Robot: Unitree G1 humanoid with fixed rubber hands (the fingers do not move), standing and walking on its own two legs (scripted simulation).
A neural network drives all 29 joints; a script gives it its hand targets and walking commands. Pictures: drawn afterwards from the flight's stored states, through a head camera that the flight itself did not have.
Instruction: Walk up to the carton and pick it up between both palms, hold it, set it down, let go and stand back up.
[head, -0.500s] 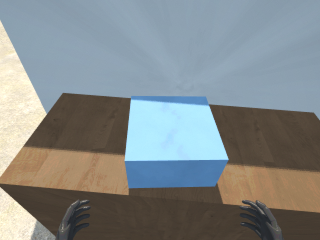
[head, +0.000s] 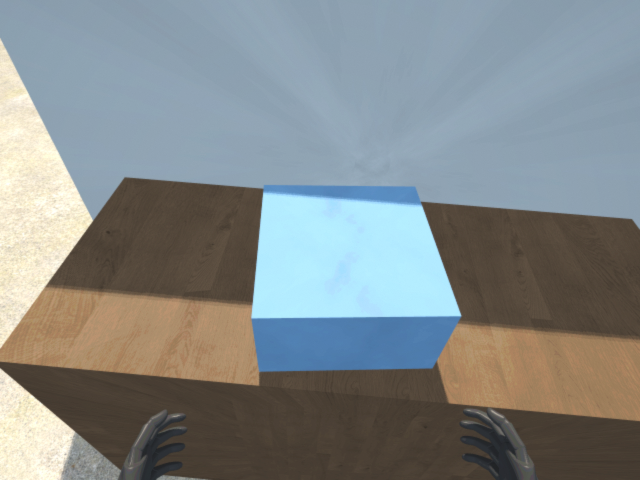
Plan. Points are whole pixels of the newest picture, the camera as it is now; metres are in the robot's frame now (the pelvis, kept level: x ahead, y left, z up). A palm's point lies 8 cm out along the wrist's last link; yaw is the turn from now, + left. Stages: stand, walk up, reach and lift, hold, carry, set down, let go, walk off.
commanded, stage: set down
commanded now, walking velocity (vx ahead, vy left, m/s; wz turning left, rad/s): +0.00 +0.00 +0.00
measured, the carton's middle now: (343, 271) +0.48 -0.01 -0.05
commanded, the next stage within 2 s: let go in 0.38 s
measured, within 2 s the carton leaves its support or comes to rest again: neither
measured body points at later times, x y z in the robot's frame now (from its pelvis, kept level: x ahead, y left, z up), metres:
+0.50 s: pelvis +0.00 +0.00 +0.00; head +0.01 +0.02 +0.45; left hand +0.15 +0.23 -0.09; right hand +0.16 -0.22 -0.09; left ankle -0.01 +0.14 -0.75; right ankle -0.02 -0.12 -0.75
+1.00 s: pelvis +0.00 +0.00 +0.00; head +0.00 +0.01 +0.45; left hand +0.15 +0.24 -0.10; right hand +0.16 -0.24 -0.10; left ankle -0.01 +0.14 -0.75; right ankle -0.02 -0.12 -0.75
